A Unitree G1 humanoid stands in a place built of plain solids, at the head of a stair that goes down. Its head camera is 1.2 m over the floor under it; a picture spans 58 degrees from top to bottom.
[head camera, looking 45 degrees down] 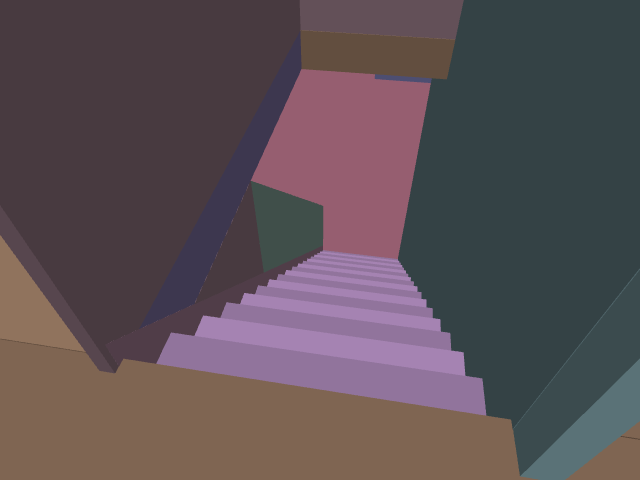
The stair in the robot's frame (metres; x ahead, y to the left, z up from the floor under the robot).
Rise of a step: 0.21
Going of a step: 0.23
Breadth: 1.15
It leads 9 degrees to the right of straight ahead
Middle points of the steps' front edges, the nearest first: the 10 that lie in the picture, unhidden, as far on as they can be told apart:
0.59 0.04 0.00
0.82 0.00 -0.21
1.05 -0.04 -0.42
1.28 -0.08 -0.64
1.51 -0.11 -0.85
1.74 -0.15 -1.06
1.97 -0.19 -1.27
2.20 -0.23 -1.49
2.43 -0.27 -1.70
2.67 -0.31 -1.91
